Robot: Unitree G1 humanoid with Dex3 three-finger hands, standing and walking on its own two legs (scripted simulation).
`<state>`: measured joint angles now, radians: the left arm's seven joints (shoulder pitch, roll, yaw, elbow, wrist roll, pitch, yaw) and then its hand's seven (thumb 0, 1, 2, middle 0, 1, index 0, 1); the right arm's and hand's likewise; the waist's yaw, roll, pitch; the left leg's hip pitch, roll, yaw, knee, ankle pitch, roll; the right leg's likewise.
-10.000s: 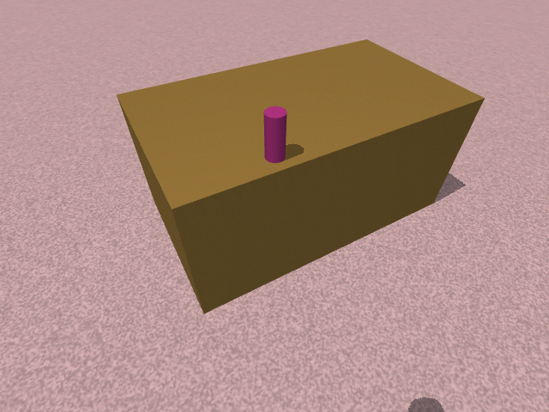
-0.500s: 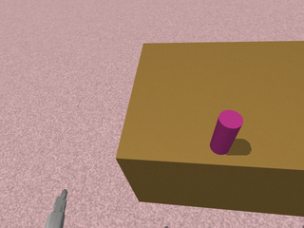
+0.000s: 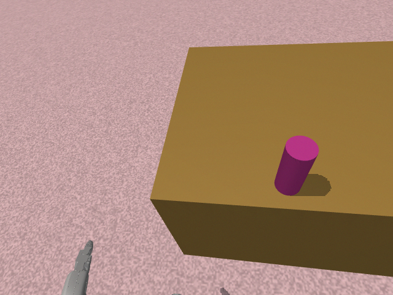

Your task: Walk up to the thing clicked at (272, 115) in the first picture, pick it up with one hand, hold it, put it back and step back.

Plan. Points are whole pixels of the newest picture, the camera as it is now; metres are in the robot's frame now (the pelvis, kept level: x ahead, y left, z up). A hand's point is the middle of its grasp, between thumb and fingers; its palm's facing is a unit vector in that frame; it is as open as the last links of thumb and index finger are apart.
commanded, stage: go down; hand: right
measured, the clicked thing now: (293, 167) +0.44 -0.18 -0.04
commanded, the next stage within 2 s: approach in 1.04 s
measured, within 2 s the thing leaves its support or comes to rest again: neither
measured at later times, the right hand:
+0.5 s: hand out of the picture +0.35 -0.37 +0.07, palm faces +0.20 +0.98 +0.01, open 17.7 cm
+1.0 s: hand out of the picture +0.35 -0.37 +0.06, palm faces +0.21 +0.98 +0.01, open 17.7 cm
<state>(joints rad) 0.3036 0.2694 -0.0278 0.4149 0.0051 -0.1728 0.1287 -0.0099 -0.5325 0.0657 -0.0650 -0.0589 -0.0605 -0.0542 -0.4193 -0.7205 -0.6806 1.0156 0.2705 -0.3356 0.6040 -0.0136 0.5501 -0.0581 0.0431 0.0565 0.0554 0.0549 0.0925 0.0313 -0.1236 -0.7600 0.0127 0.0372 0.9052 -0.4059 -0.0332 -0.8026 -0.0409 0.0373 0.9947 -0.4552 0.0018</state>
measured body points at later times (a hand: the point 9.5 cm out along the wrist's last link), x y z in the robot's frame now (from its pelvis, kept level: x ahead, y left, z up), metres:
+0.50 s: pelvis +0.00 +0.00 +0.00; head +0.07 -0.04 +0.44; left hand +0.16 +0.26 -0.04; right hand +0.34 -0.42 +0.08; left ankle +0.02 +0.15 -0.68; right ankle +0.01 -0.11 -0.68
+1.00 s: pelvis +0.00 +0.01 -0.01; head +0.08 -0.04 +0.43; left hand +0.15 +0.27 -0.04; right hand +0.33 -0.42 +0.07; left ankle +0.02 +0.15 -0.68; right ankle +0.01 -0.11 -0.68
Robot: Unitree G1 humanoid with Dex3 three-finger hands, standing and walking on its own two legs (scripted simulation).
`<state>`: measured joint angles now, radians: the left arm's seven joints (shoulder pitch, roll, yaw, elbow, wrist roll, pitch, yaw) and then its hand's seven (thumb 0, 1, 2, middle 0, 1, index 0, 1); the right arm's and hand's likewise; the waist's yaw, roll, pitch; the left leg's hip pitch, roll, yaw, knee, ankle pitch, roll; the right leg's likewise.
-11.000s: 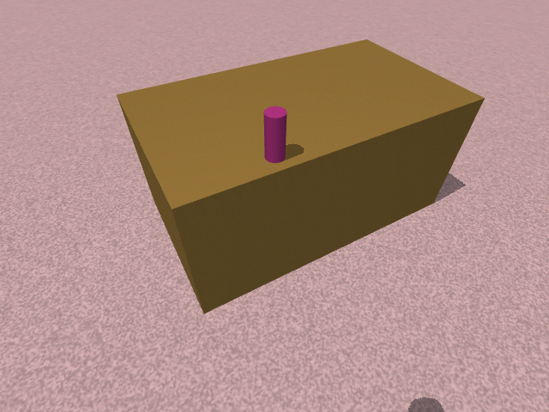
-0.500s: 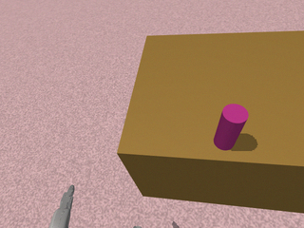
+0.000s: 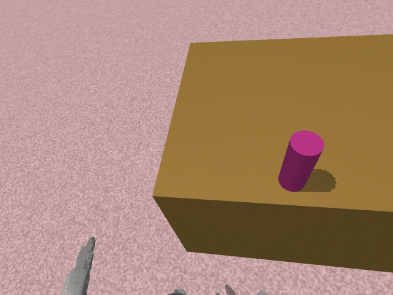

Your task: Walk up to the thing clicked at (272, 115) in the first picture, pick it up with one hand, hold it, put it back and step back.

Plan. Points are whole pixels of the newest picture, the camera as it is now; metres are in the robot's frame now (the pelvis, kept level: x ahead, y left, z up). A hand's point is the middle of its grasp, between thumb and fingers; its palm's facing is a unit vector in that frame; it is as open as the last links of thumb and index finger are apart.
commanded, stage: go down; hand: right
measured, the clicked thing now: (298, 163) +0.44 -0.18 -0.03
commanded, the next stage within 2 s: approach in 0.04 s
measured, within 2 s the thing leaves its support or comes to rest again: neither
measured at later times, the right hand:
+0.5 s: hand (389, 175) +0.37 -0.32 +0.03, palm faces +0.11 +0.99 +0.06, open 17.7 cm
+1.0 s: hand (314, 172) +0.42 -0.21 -0.03, palm faces +0.11 +0.99 +0.04, open 17.7 cm
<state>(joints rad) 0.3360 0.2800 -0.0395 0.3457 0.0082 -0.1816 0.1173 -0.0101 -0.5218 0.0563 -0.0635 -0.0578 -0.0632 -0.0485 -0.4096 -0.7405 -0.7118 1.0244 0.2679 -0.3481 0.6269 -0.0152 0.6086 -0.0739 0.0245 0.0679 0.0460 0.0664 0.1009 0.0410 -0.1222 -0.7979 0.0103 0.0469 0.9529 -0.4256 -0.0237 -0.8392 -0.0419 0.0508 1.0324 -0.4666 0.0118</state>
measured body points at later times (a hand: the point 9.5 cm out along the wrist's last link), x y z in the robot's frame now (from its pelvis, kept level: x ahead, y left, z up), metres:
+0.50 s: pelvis +0.00 +0.00 -0.01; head +0.08 -0.05 +0.43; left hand +0.16 +0.25 -0.03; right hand +0.36 -0.37 +0.03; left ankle +0.02 +0.14 -0.67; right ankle +0.02 -0.12 -0.67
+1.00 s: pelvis -0.01 +0.00 -0.04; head +0.11 -0.04 +0.39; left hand +0.14 +0.27 -0.03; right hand +0.41 -0.27 -0.03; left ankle +0.02 +0.14 -0.67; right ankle +0.02 -0.12 -0.67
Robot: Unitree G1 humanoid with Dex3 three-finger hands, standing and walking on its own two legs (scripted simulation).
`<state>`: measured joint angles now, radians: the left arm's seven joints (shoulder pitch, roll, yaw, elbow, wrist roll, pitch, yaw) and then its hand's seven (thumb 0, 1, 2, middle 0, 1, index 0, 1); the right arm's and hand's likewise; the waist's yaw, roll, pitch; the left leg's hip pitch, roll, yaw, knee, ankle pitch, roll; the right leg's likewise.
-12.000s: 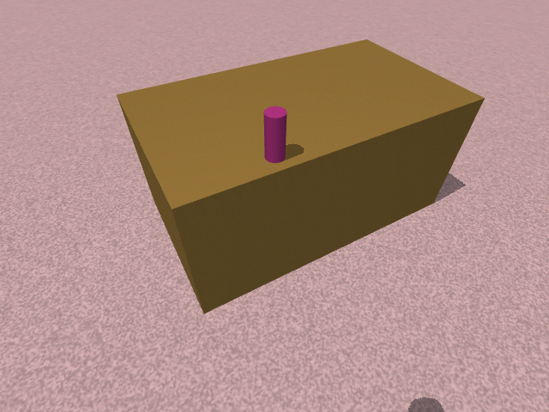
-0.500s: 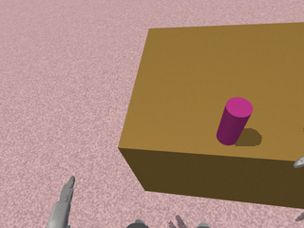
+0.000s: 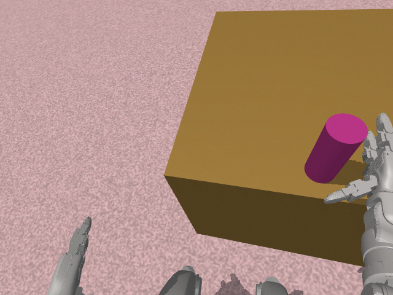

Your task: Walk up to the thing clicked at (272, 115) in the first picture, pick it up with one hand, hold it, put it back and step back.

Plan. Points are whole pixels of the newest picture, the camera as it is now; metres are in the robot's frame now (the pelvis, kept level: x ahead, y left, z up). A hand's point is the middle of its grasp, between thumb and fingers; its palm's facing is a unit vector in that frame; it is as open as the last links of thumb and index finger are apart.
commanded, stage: close in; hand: right
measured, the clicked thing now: (331, 152) +0.44 -0.20 +0.01
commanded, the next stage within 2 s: close in 0.26 s
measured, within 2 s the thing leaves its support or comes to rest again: leaves its support in 1.62 s
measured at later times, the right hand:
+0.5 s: hand (329, 166) +0.41 -0.19 +0.01, palm faces +0.17 +0.99 +0.01, open 17.4 cm
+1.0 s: hand (329, 151) +0.44 -0.19 +0.01, palm faces +0.19 +0.98 +0.01, open 12.0 cm
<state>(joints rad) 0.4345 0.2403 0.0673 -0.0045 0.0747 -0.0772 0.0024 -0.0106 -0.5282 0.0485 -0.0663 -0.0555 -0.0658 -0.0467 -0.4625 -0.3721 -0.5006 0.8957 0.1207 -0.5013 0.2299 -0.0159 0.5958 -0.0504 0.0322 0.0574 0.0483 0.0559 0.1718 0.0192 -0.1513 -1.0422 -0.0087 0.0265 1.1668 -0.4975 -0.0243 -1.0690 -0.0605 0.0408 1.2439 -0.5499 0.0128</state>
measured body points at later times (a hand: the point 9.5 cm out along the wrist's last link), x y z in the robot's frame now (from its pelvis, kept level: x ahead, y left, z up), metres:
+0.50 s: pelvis +0.00 +0.00 +0.00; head +0.10 -0.03 +0.43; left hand +0.16 +0.27 +0.02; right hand +0.39 -0.24 +0.01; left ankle +0.03 +0.14 -0.63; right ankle +0.02 -0.12 -0.63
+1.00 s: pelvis -0.01 +0.00 +0.00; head +0.11 -0.03 +0.43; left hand +0.15 +0.27 +0.02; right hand +0.42 -0.25 +0.01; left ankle +0.03 +0.14 -0.63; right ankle +0.02 -0.12 -0.63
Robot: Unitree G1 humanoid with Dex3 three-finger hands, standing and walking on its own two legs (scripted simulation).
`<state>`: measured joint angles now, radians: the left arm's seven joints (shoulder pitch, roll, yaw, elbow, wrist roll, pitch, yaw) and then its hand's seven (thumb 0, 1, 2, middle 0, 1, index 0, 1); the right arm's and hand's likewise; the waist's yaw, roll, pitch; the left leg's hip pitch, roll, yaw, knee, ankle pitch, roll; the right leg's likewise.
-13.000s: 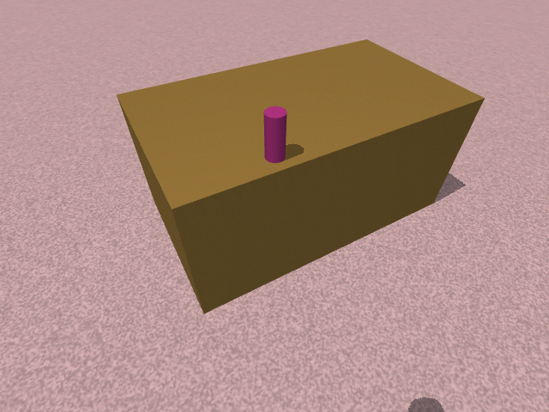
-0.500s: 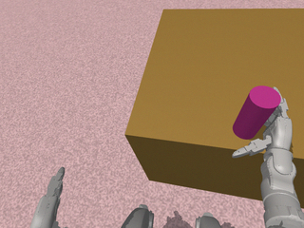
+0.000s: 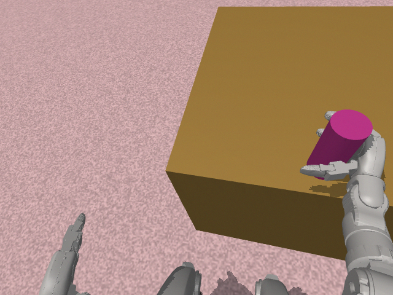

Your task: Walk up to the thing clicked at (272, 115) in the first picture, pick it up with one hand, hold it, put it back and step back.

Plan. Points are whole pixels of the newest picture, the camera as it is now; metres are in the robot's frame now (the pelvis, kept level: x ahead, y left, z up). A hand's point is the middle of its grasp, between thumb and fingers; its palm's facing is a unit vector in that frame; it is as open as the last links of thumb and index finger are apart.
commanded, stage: close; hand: right
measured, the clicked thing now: (334, 148) +0.45 -0.20 +0.01
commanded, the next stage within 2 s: settle in 0.18 s
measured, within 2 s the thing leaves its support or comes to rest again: leaves its support in 0.62 s
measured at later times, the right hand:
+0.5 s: hand (333, 153) +0.44 -0.19 +0.02, palm faces +0.17 +0.99 -0.01, open 9.0 cm
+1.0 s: hand (343, 142) +0.43 -0.20 +0.06, palm faces +0.17 +0.99 -0.01, open 9.0 cm
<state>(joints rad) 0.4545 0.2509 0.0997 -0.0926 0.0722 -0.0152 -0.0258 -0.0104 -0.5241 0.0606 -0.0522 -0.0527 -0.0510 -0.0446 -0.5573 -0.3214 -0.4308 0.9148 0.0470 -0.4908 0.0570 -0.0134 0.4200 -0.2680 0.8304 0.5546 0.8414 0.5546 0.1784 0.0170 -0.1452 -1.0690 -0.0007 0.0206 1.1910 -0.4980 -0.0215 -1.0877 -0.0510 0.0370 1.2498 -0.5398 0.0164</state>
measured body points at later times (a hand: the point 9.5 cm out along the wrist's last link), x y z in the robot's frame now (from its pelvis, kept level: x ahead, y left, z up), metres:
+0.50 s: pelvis +0.01 +0.00 +0.01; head +0.12 -0.04 +0.44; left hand +0.16 +0.26 +0.03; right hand +0.42 -0.25 +0.02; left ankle +0.04 +0.14 -0.63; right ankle +0.03 -0.12 -0.63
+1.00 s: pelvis +0.01 +0.00 +0.03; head +0.10 -0.03 +0.47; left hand +0.17 +0.26 +0.02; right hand +0.42 -0.25 +0.06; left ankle +0.04 +0.14 -0.63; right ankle +0.03 -0.12 -0.63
